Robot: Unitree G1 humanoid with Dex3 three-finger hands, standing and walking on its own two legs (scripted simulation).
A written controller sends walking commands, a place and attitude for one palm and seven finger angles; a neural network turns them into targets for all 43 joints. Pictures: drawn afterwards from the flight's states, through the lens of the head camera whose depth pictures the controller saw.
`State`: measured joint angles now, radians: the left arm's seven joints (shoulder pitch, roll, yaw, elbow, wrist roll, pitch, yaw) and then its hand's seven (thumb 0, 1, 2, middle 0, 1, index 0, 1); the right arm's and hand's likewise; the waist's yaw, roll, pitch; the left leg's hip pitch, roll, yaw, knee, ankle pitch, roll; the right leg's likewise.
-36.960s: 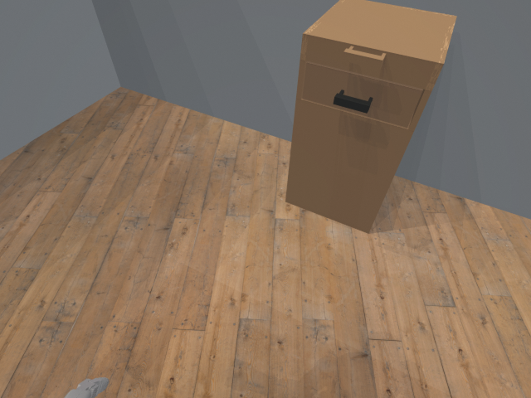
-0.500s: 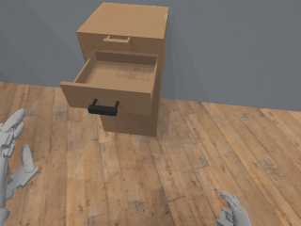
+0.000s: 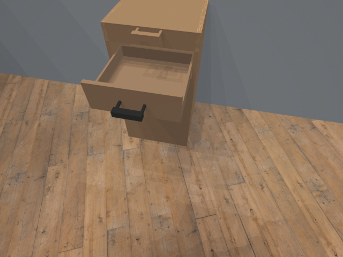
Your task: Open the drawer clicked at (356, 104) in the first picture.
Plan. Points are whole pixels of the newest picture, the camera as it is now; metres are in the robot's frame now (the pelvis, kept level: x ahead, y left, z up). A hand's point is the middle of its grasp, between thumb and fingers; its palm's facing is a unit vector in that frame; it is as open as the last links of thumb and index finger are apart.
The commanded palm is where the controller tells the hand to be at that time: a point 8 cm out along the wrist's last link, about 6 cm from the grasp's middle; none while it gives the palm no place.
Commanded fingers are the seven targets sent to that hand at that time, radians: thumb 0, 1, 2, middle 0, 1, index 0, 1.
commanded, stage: let the arm hang, fingers relaxed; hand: left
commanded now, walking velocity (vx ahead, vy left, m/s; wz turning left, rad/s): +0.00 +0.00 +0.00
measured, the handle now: (129, 109) +0.61 +0.21 -0.10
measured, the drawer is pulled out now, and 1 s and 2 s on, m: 0.30 0.30 0.30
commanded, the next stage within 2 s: look to check the result in 0.58 s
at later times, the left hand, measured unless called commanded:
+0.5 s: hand out of the picture +0.01 +0.18 -0.17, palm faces +0.01 -0.98 -0.20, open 7.4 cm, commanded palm none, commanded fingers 0.00 0.90 0.90 -0.20 -0.30 -0.20 -0.30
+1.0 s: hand out of the picture +0.00 +0.19 -0.17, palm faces +0.01 -0.97 -0.23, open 7.4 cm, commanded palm none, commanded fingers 0.00 0.90 0.90 -0.20 -0.30 -0.20 -0.30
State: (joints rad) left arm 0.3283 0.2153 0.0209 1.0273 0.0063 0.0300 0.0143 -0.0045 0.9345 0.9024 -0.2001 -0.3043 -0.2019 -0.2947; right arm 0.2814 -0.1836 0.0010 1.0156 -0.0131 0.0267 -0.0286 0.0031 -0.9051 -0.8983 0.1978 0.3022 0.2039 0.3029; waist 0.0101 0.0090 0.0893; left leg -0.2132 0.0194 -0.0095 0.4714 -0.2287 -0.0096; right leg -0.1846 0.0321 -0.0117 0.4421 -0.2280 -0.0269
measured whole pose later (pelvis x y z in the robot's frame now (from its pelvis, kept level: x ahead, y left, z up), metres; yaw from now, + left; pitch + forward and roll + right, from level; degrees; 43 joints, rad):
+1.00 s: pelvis -0.01 +0.00 +0.00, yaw -1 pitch -2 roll +0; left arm 0.25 0.18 0.02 1.13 0.01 0.00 0.02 0.00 0.90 0.90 -0.20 -0.30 -0.20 -0.29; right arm 0.26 -0.15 -0.02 1.11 -0.01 0.00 -0.03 0.00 -0.91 -0.90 0.20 0.30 0.20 0.30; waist 0.00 0.02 0.08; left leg -0.18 0.01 0.02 0.40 -0.19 -0.01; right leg -0.17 0.03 0.01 0.41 -0.20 -0.02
